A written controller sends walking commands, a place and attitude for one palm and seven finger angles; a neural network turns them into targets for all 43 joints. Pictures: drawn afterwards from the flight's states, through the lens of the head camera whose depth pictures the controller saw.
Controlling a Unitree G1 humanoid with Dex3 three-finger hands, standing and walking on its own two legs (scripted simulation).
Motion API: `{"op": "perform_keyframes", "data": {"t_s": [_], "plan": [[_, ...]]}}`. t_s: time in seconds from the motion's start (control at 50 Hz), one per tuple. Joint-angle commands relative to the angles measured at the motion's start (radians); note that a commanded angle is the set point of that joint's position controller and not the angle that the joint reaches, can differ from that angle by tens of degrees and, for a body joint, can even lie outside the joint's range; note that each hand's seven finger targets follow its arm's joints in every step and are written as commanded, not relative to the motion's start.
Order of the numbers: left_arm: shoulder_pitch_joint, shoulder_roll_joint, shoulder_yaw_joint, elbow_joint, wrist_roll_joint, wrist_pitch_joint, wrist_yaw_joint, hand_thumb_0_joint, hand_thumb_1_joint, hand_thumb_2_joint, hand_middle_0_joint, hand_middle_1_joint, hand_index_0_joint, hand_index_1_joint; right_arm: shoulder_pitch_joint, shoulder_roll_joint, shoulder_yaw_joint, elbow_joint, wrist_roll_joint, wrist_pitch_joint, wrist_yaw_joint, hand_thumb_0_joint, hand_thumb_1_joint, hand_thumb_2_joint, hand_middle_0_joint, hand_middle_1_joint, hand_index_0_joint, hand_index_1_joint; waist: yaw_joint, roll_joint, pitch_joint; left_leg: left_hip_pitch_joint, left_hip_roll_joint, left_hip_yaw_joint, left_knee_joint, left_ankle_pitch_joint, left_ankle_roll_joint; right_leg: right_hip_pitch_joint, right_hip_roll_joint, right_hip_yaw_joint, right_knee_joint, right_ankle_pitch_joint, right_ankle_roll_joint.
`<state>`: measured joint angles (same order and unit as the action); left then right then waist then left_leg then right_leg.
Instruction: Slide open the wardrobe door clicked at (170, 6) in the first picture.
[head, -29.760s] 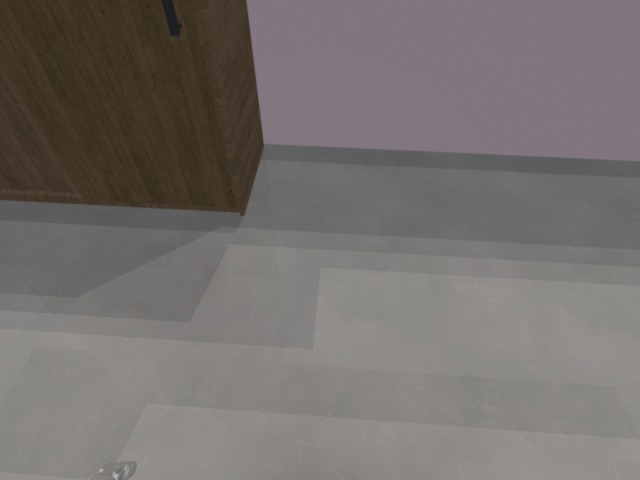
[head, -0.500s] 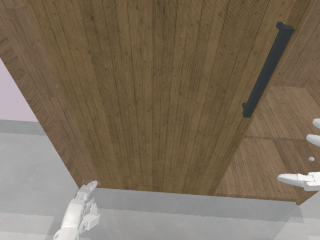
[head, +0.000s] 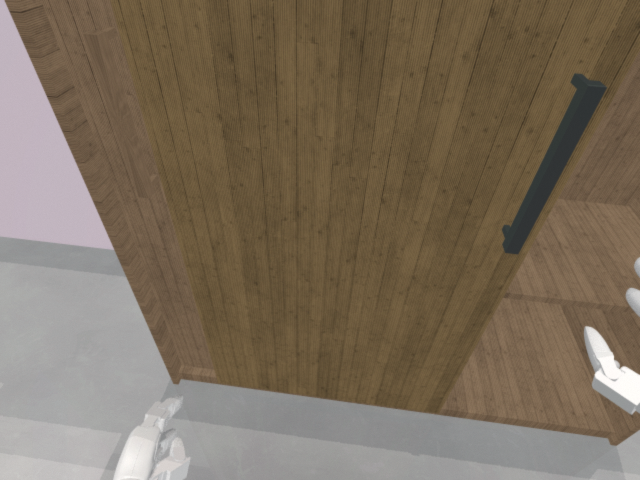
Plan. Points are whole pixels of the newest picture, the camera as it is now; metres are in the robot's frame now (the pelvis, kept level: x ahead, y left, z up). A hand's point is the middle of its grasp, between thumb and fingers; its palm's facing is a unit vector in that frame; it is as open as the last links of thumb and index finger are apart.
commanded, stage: draw the hand back to the body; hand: right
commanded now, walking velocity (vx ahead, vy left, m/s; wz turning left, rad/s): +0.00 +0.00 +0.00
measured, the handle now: (541, 173) +0.51 -0.34 +0.17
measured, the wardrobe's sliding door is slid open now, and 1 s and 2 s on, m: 0.54 0.54 0.54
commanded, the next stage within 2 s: step back with the hand held close in 0.42 s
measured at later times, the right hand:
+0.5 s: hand (591, 363) +0.19 -0.25 +0.16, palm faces +0.46 +0.83 -0.31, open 7.4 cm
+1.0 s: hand (584, 315) +0.25 -0.27 +0.16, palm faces +0.34 +0.79 -0.51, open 7.4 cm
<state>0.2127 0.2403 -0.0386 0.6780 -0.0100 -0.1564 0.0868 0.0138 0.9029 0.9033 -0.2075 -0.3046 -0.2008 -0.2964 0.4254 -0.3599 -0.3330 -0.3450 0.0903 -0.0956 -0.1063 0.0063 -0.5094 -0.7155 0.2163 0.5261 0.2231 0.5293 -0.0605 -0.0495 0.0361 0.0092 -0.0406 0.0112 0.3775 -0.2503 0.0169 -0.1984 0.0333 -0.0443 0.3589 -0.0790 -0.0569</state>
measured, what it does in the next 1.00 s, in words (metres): stands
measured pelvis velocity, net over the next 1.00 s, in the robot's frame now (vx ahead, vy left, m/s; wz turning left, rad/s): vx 0.04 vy -0.01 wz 0.02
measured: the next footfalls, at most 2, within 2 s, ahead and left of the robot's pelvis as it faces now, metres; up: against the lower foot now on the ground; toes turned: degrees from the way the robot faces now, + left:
left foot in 1.98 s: -0.05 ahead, +0.12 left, +0.00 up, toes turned +1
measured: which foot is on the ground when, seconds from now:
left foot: down 0.00-1.00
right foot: down 0.00-1.00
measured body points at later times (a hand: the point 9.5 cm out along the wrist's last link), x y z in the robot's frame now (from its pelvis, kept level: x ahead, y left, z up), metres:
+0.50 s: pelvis +0.01 +0.02 +0.00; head -0.03 +0.02 +0.45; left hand +0.21 +0.23 -0.07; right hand +0.16 -0.29 +0.18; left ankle -0.02 +0.11 -0.74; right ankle +0.12 -0.07 -0.74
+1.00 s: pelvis +0.04 -0.01 -0.01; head +0.07 -0.02 +0.44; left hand +0.22 +0.22 -0.08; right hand +0.22 -0.31 +0.19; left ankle -0.02 +0.11 -0.74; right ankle +0.12 -0.07 -0.74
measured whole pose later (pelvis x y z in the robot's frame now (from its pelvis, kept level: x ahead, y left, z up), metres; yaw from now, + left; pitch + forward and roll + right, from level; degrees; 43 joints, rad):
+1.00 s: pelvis +0.04 -0.01 -0.01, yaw +1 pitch +2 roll +2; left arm 0.16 0.22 -0.02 0.55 -0.02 -0.03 0.08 0.01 0.90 0.90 -0.21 -0.30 -0.20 -0.30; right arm 0.56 -0.46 -0.44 -0.53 0.08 -0.18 -0.12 0.02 -0.89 -0.90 0.21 0.30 0.21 0.31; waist -0.02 -0.02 0.03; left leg -0.19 -0.03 -0.01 0.48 -0.32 0.00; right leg -0.41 0.04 -0.07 0.47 -0.11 -0.09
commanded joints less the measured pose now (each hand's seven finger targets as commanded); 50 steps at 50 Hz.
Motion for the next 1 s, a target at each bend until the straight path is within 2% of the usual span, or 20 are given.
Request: {"op": "perform_keyframes", "data": {"t_s": [0.0, 0.04, 0.06, 0.08, 0.12, 0.14, 0.16, 0.24, 0.4, 0.48, 0.52, 0.54, 0.58, 0.62, 0.66, 0.72, 0.74, 0.8, 0.9, 0.98], "plan": [[-0.183, 0.105, 0.043, -0.185, 0.001, -0.073, 0.003, 0.000, 0.900, 0.900, -0.200, -0.300, -0.200, -0.300, -0.093, -0.197, -0.108, -0.281, -0.007, -0.087, -0.014, 0.000, -0.864, -0.882, 0.201, 0.321, 0.201, 0.321, -0.008, -0.037, -0.016, -0.242, 0.031, -0.024, -0.134, -0.174, 0.008, 0.160, -0.071, 0.124, -0.102, -0.369, 0.034], [-0.179, 0.094, 0.045, -0.182, 0.003, -0.072, 0.008, 0.000, 0.900, 0.900, -0.200, -0.300, -0.200, -0.300, -0.054, -0.164, -0.084, -0.281, -0.001, -0.083, -0.014, 0.000, -0.900, -0.900, 0.200, 0.300, 0.200, 0.300, -0.003, -0.026, -0.002, -0.229, 0.036, -0.029, -0.139, -0.160, 0.008, 0.153, -0.070, 0.109, -0.086, -0.322, 0.029], [-0.179, 0.105, 0.044, -0.178, 0.005, -0.071, 0.008, 0.000, 0.900, 0.900, -0.200, -0.300, -0.200, -0.300, -0.086, -0.207, -0.119, -0.276, -0.004, -0.085, -0.015, 0.000, -0.900, -0.900, 0.200, 0.300, 0.200, 0.300, -0.008, -0.023, -0.013, -0.237, 0.033, -0.030, -0.148, -0.151, 0.009, 0.165, -0.068, 0.106, -0.082, -0.306, 0.027], [-0.181, 0.091, 0.044, -0.176, 0.004, -0.068, 0.011, 0.000, 0.900, 0.900, -0.200, -0.300, -0.200, -0.300, -0.076, -0.167, -0.090, -0.261, -0.001, -0.084, -0.014, 0.000, -0.900, -0.900, 0.200, 0.300, 0.200, 0.300, -0.002, -0.013, 0.014, -0.244, 0.035, -0.031, -0.149, -0.177, 0.006, 0.156, -0.068, 0.102, -0.079, -0.314, 0.030], [-0.180, 0.099, 0.044, -0.171, 0.003, -0.064, 0.014, 0.000, 0.900, 0.900, -0.200, -0.300, -0.200, -0.300, -0.094, -0.197, -0.115, -0.221, -0.001, -0.085, -0.013, 0.000, -0.900, -0.900, 0.200, 0.300, 0.200, 0.300, -0.004, -0.001, 0.027, -0.266, 0.038, -0.033, -0.175, -0.212, 0.003, 0.162, -0.061, 0.092, -0.071, -0.321, 0.028], [-0.186, 0.086, 0.045, -0.174, 0.001, -0.064, 0.016, 0.000, 0.900, 0.900, -0.200, -0.300, -0.200, -0.300, -0.090, -0.151, -0.076, -0.237, 0.003, -0.086, -0.011, 0.000, -0.900, -0.900, 0.200, 0.300, 0.200, 0.300, 0.002, -0.013, 0.046, -0.270, 0.041, -0.042, -0.175, -0.224, 0.003, 0.162, -0.064, 0.088, -0.068, -0.314, 0.028], [-0.185, 0.100, 0.043, -0.172, 0.006, -0.066, 0.014, 0.000, 0.900, 0.900, -0.200, -0.300, -0.200, -0.300, -0.122, -0.197, -0.109, -0.243, 0.000, -0.088, -0.012, 0.000, -0.900, -0.900, 0.200, 0.300, 0.200, 0.300, -0.003, -0.029, 0.020, -0.268, 0.041, -0.040, -0.175, -0.217, 0.005, 0.175, -0.061, 0.093, -0.070, -0.315, 0.027], [-0.192, 0.084, 0.041, -0.175, 0.007, -0.064, 0.017, 0.000, 0.900, 0.900, -0.200, -0.300, -0.200, -0.300, -0.096, -0.147, -0.065, -0.232, 0.008, -0.084, -0.006, 0.000, -0.900, -0.900, 0.200, 0.300, 0.200, 0.300, -0.002, -0.011, 0.034, -0.260, 0.045, -0.046, -0.182, -0.218, 0.002, 0.172, -0.060, 0.084, -0.062, -0.283, 0.023], [-0.199, 0.088, 0.037, -0.168, 0.012, -0.070, 0.013, 0.000, 0.900, 0.900, -0.200, -0.300, -0.200, -0.300, -0.120, -0.195, -0.104, -0.239, 0.004, -0.093, -0.010, 0.000, -0.900, -0.900, 0.200, 0.300, 0.200, 0.300, -0.012, -0.018, 0.020, -0.265, 0.046, -0.048, -0.194, -0.219, 0.005, 0.190, -0.056, 0.085, -0.062, -0.274, 0.026], [-0.202, 0.079, 0.037, -0.169, 0.009, -0.067, 0.010, 0.000, 0.900, 0.900, -0.200, -0.300, -0.200, -0.300, -0.088, -0.160, -0.080, -0.236, 0.009, -0.092, -0.007, 0.000, -0.900, -0.900, 0.200, 0.300, 0.200, 0.300, -0.011, -0.025, 0.025, -0.252, 0.044, -0.046, -0.184, -0.176, 0.005, 0.188, -0.062, 0.084, -0.064, -0.244, 0.024], [-0.204, 0.092, 0.039, -0.160, 0.004, -0.063, 0.012, 0.000, 0.900, 0.900, -0.200, -0.300, -0.200, -0.300, -0.164, -0.209, -0.111, -0.224, 0.004, -0.094, -0.012, 0.000, -0.900, -0.900, 0.200, 0.300, 0.200, 0.300, -0.007, -0.025, 0.020, -0.259, 0.044, -0.044, -0.191, -0.167, 0.004, 0.193, -0.062, 0.083, -0.063, -0.244, 0.022], [-0.210, 0.118, 0.046, -0.190, 0.005, -0.033, 0.011, 0.000, 0.900, 0.900, -0.200, -0.300, -0.200, -0.300, -0.280, -0.296, -0.201, -0.314, -0.023, -0.136, -0.024, 0.000, -0.900, -0.900, 0.200, 0.300, 0.200, 0.300, 0.024, -0.019, 0.100, -0.408, 0.099, -0.135, -0.246, -0.203, -0.026, 0.121, -0.082, 0.113, 0.062, -0.235, -0.002], [-0.168, 0.088, 0.044, -0.179, 0.011, 0.005, 0.008, 0.000, 0.900, 0.900, -0.200, -0.300, -0.200, -0.300, -0.111, -0.180, -0.118, -0.188, -0.037, -0.133, -0.015, 0.000, -0.900, -0.900, 0.200, 0.300, 0.200, 0.300, 0.026, 0.086, 0.056, -0.444, 0.176, -0.161, -0.237, -0.160, -0.002, 0.088, -0.072, 0.116, 0.222, -0.145, 0.000], [-0.158, 0.088, 0.051, -0.201, 0.006, 0.023, 0.005, 0.000, 0.900, 0.900, -0.200, -0.300, -0.200, -0.300, -0.077, -0.179, -0.116, -0.257, -0.035, -0.143, -0.014, 0.000, -0.900, -0.900, 0.200, 0.300, 0.200, 0.300, 0.029, 0.053, -0.033, -0.333, 0.204, -0.128, -0.127, 0.110, 0.007, 0.043, -0.079, 0.100, 0.223, -0.059, 0.000], [-0.140, 0.106, 0.064, -0.221, 0.001, 0.038, 0.009, 0.000, 0.900, 0.900, -0.200, -0.300, -0.200, -0.300, -0.019, -0.202, -0.152, -0.302, -0.028, -0.151, -0.016, 0.000, -0.900, -0.900, 0.200, 0.300, 0.200, 0.300, 0.030, -0.011, -0.125, -0.246, 0.155, -0.070, -0.003, 0.282, -0.028, 0.080, -0.109, 0.107, 0.125, 0.128, -0.011], [-0.146, 0.105, 0.061, -0.254, 0.003, 0.053, 0.012, 0.000, 0.900, 0.900, -0.200, -0.300, -0.200, -0.300, 0.049, -0.233, -0.195, -0.366, -0.027, -0.151, -0.023, 0.000, -0.900, -0.900, 0.200, 0.300, 0.200, 0.300, 0.012, -0.119, -0.238, -0.236, 0.066, -0.023, 0.126, 0.228, -0.042, 0.161, -0.153, 0.175, 0.081, 0.375, -0.036], [-0.134, 0.104, 0.061, -0.259, 0.002, 0.060, 0.008, 0.000, 0.900, 0.900, -0.200, -0.300, -0.200, -0.300, 0.065, -0.236, -0.202, -0.367, -0.025, -0.145, -0.025, 0.000, -0.900, -0.900, 0.200, 0.300, 0.200, 0.300, 0.013, -0.088, -0.249, -0.228, 0.048, -0.025, 0.148, 0.195, -0.041, 0.148, -0.173, 0.203, 0.070, 0.401, -0.041], [-0.121, 0.112, 0.073, -0.275, -0.002, 0.072, -0.001, 0.000, 0.900, 0.900, -0.200, -0.300, -0.200, -0.300, 0.092, -0.243, -0.225, -0.371, -0.020, -0.140, -0.027, 0.000, -0.900, -0.900, 0.200, 0.300, 0.200, 0.300, 0.019, -0.034, -0.245, -0.196, 0.042, -0.035, 0.138, 0.097, -0.026, 0.056, -0.200, 0.226, 0.032, 0.266, -0.040], [-0.115, 0.115, 0.076, -0.285, -0.009, 0.082, 0.000, 0.000, 0.900, 0.900, -0.200, -0.300, -0.200, -0.300, 0.158, -0.249, -0.244, -0.366, -0.008, -0.143, -0.031, 0.000, -0.900, -0.900, 0.200, 0.300, 0.200, 0.300, 0.030, 0.008, -0.247, -0.178, 0.066, -0.045, 0.087, 0.151, -0.017, 0.001, -0.181, 0.197, 0.023, 0.134, -0.021], [-0.126, 0.118, 0.077, -0.288, -0.011, 0.083, 0.000, 0.000, 0.900, 0.900, -0.200, -0.300, -0.200, -0.300, 0.150, -0.241, -0.228, -0.376, -0.005, -0.141, -0.033, 0.000, -0.900, -0.900, 0.200, 0.300, 0.200, 0.300, 0.037, -0.035, -0.218, -0.187, 0.063, -0.039, 0.071, 0.070, -0.009, -0.051, -0.178, 0.194, -0.023, -0.047, -0.010]]}}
